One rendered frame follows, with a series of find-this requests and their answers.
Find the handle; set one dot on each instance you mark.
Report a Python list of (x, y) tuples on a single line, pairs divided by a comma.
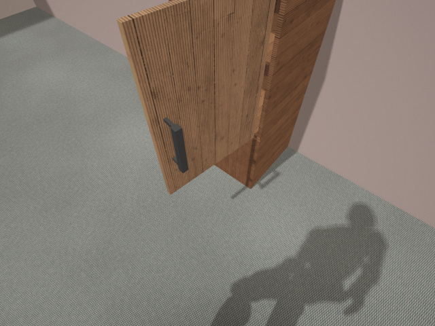
[(179, 145)]

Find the cupboard door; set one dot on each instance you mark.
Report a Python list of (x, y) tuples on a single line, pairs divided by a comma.
[(201, 64)]

